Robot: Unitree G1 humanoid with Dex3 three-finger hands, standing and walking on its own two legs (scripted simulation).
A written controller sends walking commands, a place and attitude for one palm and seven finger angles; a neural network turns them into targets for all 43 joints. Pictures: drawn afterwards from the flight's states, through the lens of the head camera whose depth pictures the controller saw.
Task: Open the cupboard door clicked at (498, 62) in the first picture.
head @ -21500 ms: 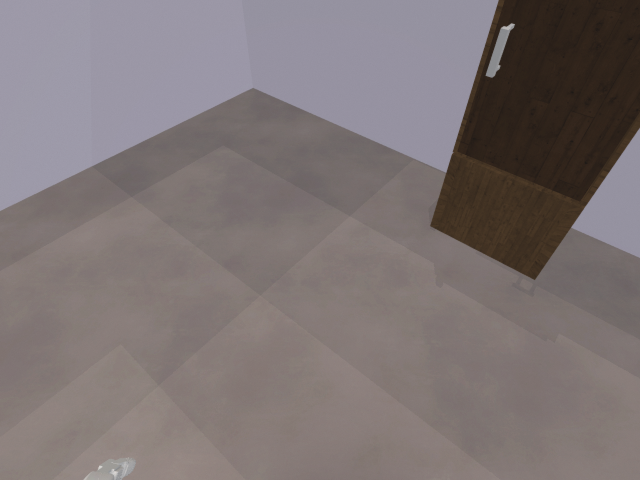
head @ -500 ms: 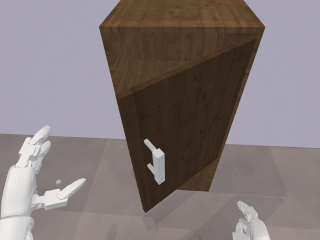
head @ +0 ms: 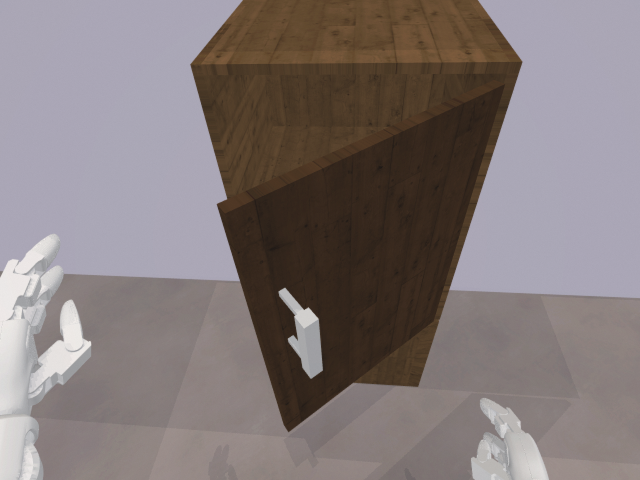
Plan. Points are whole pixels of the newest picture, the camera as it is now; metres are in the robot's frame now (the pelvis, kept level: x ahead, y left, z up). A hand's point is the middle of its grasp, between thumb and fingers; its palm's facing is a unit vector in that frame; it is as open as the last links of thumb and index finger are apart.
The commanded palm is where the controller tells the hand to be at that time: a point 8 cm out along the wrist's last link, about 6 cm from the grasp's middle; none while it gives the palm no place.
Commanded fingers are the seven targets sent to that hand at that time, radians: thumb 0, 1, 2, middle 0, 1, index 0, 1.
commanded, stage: draw the hand back to the body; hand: left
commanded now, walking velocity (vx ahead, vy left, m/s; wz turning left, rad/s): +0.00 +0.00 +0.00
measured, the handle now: (300, 333) +0.30 +0.07 +0.03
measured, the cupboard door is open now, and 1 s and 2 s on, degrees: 41 41 41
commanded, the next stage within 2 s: step back with the hand held close in 0.14 s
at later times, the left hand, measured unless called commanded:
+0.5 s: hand (93, 353) +0.18 +0.25 +0.15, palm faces +0.34 -0.79 -0.50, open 7.4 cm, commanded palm +0.12 +0.29 +0.17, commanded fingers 0.00 0.90 0.90 -0.20 -0.30 -0.20 -0.30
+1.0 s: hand out of the picture +0.06 +0.29 +0.15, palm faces +0.47 -0.72 -0.51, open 7.4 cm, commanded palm -0.01 +0.33 +0.17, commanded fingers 0.00 0.90 0.90 -0.20 -0.30 -0.20 -0.30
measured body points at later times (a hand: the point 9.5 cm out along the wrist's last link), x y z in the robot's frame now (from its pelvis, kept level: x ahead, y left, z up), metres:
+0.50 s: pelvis -0.03 +0.00 +0.00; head -0.01 -0.02 +0.45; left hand +0.16 +0.29 +0.17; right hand +0.16 -0.25 -0.09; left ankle -0.02 +0.11 -0.74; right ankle -0.02 -0.11 -0.74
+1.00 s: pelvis -0.13 +0.02 -0.02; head -0.11 +0.03 +0.42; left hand +0.03 +0.33 +0.18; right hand +0.05 -0.21 -0.10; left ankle -0.02 +0.12 -0.74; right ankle -0.02 -0.10 -0.74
